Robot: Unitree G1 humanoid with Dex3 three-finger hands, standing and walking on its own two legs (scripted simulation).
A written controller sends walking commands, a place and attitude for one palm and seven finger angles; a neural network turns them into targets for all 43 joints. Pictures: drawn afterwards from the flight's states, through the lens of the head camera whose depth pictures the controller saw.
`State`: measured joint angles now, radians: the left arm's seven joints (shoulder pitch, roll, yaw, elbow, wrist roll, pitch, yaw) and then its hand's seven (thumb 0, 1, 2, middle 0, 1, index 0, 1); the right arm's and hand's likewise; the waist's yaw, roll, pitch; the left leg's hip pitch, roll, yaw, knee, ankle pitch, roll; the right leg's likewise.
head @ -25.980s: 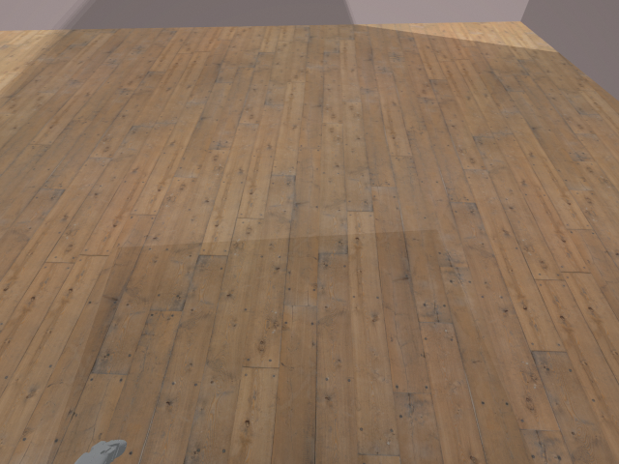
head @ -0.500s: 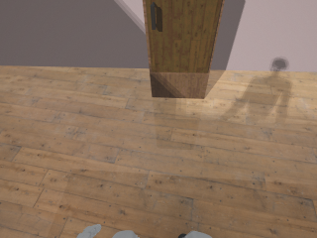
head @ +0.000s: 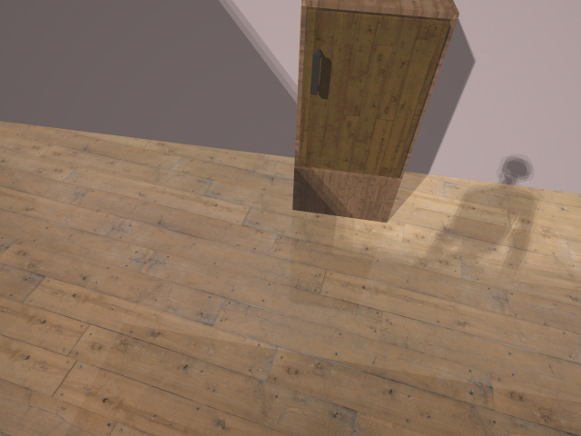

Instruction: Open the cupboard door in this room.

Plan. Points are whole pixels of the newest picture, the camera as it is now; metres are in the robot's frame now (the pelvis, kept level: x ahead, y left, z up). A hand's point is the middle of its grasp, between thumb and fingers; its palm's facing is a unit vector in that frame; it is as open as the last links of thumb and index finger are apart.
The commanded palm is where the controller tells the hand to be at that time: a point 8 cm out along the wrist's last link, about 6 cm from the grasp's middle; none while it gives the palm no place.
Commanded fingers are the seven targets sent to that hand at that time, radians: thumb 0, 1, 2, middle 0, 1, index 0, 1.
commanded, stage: stand and wait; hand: left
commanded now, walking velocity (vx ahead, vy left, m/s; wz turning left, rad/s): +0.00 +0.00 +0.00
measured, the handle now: (316, 71) +1.18 +0.02 -0.05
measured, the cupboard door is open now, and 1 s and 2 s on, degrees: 0 0 0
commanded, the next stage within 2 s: look at it before walking up in 0.48 s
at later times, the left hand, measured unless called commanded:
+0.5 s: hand out of the picture +0.03 +0.17 -0.18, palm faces +0.02 -0.98 -0.18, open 7.3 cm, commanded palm none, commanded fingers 0.00 0.90 0.90 -0.20 -0.30 -0.20 -0.30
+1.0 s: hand out of the picture +0.04 +0.17 -0.18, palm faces +0.02 -0.98 -0.17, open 7.4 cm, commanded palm none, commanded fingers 0.00 0.90 0.90 -0.20 -0.30 -0.20 -0.30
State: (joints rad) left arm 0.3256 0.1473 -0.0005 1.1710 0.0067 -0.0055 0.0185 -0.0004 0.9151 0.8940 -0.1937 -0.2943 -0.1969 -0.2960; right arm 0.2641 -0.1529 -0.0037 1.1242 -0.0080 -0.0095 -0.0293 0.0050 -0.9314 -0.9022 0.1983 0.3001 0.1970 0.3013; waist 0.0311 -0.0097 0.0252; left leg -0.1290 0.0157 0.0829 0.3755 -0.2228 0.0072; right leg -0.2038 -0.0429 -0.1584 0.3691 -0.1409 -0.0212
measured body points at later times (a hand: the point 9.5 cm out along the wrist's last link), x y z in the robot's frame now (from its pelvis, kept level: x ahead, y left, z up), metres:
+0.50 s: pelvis +0.04 +0.01 +0.00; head +0.04 +0.01 +0.45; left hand +0.03 +0.22 -0.16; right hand +0.01 -0.19 -0.17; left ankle -0.01 +0.11 -0.75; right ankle +0.04 -0.10 -0.75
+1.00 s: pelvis +0.04 +0.01 +0.00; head +0.06 +0.01 +0.45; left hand +0.04 +0.22 -0.16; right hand +0.03 -0.21 -0.16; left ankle -0.01 +0.11 -0.75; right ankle +0.04 -0.10 -0.75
